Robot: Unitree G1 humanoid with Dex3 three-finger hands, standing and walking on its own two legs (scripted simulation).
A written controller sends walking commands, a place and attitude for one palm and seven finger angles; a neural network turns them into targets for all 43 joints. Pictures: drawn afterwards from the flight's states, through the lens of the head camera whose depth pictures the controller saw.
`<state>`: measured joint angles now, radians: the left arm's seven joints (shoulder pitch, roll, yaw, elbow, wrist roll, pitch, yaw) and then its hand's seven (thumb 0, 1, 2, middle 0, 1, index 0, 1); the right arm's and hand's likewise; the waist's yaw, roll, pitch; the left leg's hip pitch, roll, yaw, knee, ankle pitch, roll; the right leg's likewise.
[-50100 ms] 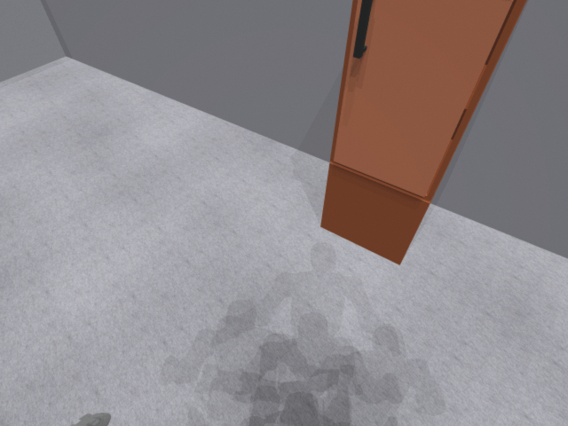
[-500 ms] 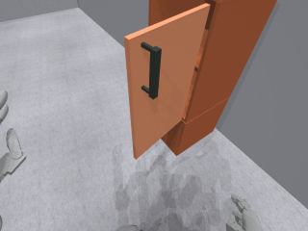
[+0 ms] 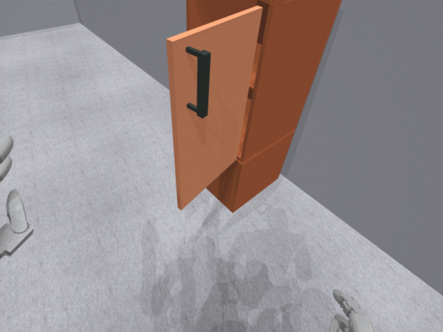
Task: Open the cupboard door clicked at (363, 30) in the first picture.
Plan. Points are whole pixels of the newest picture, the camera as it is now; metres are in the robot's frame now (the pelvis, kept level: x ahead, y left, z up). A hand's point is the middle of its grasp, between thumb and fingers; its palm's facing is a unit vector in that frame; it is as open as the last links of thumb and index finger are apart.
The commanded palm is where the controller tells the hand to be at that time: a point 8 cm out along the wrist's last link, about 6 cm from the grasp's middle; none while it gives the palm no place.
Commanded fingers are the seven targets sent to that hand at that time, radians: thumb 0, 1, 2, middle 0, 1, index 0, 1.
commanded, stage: stop stepping back and stand still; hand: left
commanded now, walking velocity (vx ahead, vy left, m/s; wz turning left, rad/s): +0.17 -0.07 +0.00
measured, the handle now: (196, 83) +0.60 +0.10 +0.15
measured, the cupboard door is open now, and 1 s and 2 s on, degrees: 100 100 100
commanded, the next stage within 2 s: let the arm hang, fingers relaxed in 1.06 s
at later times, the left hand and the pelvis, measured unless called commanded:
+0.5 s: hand out of the picture +0.12 +0.27 +0.18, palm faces +0.44 -0.77 -0.46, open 7.4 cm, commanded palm +0.06 +0.31 +0.18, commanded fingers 0.00 0.90 0.90 -0.20 -0.30 -0.20 -0.30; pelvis -0.07 +0.01 +0.01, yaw +1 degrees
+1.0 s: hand out of the picture +0.15 +0.28 +0.17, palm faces +0.41 -0.76 -0.49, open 7.4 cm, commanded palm +0.09 +0.31 +0.18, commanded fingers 0.00 0.90 0.90 -0.20 -0.30 -0.20 -0.30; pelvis -0.05 +0.01 +0.01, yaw +1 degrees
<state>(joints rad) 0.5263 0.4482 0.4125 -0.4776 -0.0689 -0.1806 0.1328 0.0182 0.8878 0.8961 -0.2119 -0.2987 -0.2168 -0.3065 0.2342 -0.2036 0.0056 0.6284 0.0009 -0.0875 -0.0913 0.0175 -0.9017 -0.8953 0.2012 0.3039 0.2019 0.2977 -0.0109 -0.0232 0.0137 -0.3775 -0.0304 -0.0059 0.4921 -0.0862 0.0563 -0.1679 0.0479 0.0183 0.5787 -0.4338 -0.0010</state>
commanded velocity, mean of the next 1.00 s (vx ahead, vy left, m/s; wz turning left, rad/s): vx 0.08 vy -0.02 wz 0.00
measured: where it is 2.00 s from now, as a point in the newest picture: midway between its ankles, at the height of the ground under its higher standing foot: outside the picture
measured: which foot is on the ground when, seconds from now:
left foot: down 0.00-0.10, up 0.12-0.28, down 0.30-0.56, up 0.58-0.80, down 0.82-1.00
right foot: down 0.00-0.30, up 0.32-0.54, down 0.56-1.00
